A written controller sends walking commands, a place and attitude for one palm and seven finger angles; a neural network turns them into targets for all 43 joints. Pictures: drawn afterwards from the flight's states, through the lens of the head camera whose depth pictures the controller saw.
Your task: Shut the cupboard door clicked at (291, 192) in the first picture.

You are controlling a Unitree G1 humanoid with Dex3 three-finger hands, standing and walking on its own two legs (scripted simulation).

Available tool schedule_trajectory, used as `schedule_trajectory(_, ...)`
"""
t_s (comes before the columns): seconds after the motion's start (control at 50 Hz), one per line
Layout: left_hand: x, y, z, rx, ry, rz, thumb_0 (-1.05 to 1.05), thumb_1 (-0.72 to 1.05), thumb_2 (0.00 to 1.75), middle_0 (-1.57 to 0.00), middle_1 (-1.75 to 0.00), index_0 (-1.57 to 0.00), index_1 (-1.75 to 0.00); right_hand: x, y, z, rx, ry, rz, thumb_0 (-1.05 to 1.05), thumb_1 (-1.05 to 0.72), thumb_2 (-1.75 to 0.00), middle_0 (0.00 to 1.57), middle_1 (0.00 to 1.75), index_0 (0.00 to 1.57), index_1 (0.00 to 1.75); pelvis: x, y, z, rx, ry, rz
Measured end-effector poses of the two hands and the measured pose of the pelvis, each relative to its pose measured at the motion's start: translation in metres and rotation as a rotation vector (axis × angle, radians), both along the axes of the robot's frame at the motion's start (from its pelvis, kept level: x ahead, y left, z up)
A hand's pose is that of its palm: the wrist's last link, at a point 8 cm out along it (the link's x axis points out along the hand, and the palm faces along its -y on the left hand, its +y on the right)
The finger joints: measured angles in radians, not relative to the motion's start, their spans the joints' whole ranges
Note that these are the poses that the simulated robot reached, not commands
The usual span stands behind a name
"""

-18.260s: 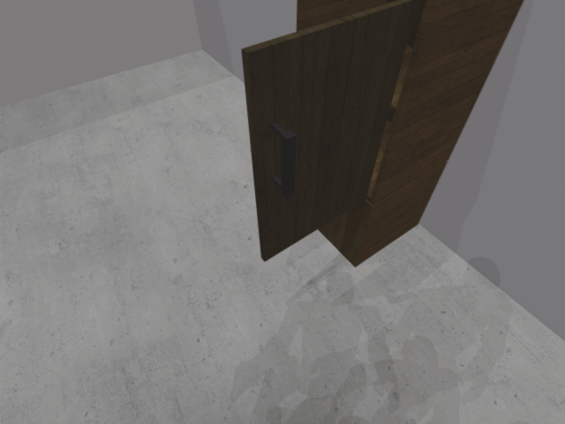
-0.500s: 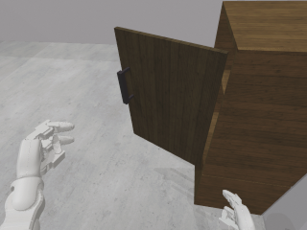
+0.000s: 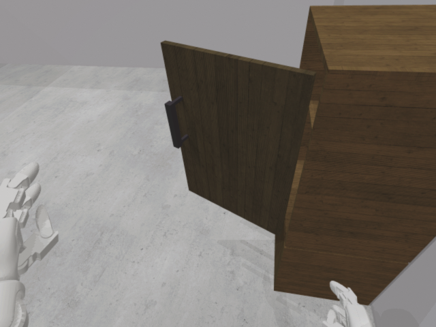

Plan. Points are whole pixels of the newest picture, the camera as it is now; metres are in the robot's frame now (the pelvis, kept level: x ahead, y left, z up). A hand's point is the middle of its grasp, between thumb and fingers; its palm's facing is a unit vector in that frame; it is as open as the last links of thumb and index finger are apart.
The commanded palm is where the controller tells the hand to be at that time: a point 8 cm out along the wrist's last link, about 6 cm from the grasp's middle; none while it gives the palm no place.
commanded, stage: draw the hand back to the body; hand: left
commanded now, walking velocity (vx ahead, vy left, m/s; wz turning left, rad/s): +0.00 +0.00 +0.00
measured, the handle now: (178, 122) +0.67 +0.22 +0.02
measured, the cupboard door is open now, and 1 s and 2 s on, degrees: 66 66 66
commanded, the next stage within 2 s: step back with the hand held close in 0.08 s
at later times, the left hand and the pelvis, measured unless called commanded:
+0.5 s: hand (42, 238) +0.18 +0.28 +0.15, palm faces +0.40 -0.77 -0.50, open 7.4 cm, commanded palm +0.13 +0.32 +0.17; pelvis -0.01 +0.02 -0.01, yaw +0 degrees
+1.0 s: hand (1, 285) +0.11 +0.29 +0.16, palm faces +0.49 -0.76 -0.43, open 7.4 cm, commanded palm +0.05 +0.32 +0.17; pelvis -0.09 +0.02 -0.02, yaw +0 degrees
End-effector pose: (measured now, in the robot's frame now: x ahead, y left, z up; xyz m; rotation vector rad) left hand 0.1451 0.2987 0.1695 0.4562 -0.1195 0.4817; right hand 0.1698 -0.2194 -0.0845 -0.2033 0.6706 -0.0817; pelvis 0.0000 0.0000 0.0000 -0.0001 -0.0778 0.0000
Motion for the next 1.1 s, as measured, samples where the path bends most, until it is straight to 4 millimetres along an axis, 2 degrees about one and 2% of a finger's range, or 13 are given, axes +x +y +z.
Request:
schedule_trajectory(0.12,-0.001,-0.005,0.006,0.022,-0.017,-0.027,0.01,0.89,0.9,-0.22,-0.31,-0.22,-0.3,-0.001,-0.001,0.003,0.009,-0.024,-0.008,0.01,-0.91,-0.89,0.2,0.3,0.2,0.3,-0.002,-0.003,0.0,-0.001,-0.006,-0.005)
schedule_trajectory(0.28,-0.002,0.0,0.008,0.05,-0.017,-0.011,0.01,0.89,0.9,-0.21,-0.3,-0.21,-0.3,-0.006,-0.004,0.0,0.014,0.004,-0.012,0.01,-0.91,-0.89,0.2,0.3,0.2,0.3,-0.005,-0.003,-0.001,-0.014,0.025,0.003)
schedule_trajectory(0.44,-0.001,0.011,0.003,0.093,0.021,-0.06,0.01,0.89,0.9,-0.21,-0.3,-0.21,-0.3,-0.022,-0.013,-0.006,-0.035,0.082,-0.094,0.01,-0.91,-0.89,0.2,0.3,0.2,0.3,-0.01,0.014,-0.004,-0.011,0.089,0.005)
schedule_trajectory(0.56,-0.005,0.024,0.007,0.132,0.019,-0.084,0.01,0.89,0.9,-0.21,-0.3,-0.22,-0.3,-0.035,-0.007,-0.002,-0.053,0.09,-0.13,0.01,-0.91,-0.89,0.2,0.3,0.2,0.3,-0.022,0.024,-0.007,0.0,0.091,-0.011)
schedule_trajectory(0.66,-0.017,0.028,0.009,0.14,-0.021,-0.097,0.01,0.89,0.9,-0.21,-0.3,-0.22,-0.3,-0.047,0.002,0.004,-0.049,0.063,-0.13,0.01,-0.91,-0.89,0.2,0.3,0.2,0.3,-0.037,0.028,-0.009,0.0,0.089,-0.017)
schedule_trajectory(0.78,-0.041,0.028,0.007,0.148,-0.068,-0.095,0.01,0.89,0.9,-0.21,-0.3,-0.22,-0.3,-0.067,0.008,0.005,-0.049,0.038,-0.11,0.01,-0.91,-0.89,0.21,0.3,0.2,0.3,-0.057,0.027,-0.014,-0.005,0.082,-0.011)
schedule_trajectory(0.94,-0.07,0.023,0.004,0.149,-0.133,-0.056,0.01,0.89,0.9,-0.21,-0.3,-0.21,-0.3,-0.098,0.0,-0.007,-0.067,0.06,-0.081,0.01,-0.91,-0.89,0.21,0.3,0.2,0.3,-0.078,0.019,-0.021,-0.016,0.074,0.001)
schedule_trajectory(1.1,-0.081,0.021,0.005,0.144,-0.161,-0.094,0.01,0.89,0.9,-0.21,-0.3,-0.21,-0.3,-0.13,-0.008,-0.008,-0.102,0.107,-0.101,0.01,-0.91,-0.89,0.21,0.3,0.2,0.3,-0.096,0.022,-0.019,-0.022,0.088,0.005)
